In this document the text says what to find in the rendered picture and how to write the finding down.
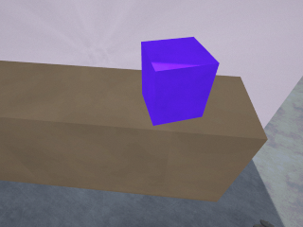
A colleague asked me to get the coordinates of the pedestal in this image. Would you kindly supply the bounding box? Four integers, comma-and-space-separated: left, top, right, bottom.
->
0, 61, 268, 202

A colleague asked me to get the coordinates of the carton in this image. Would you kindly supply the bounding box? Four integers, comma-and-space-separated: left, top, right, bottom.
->
141, 37, 219, 126

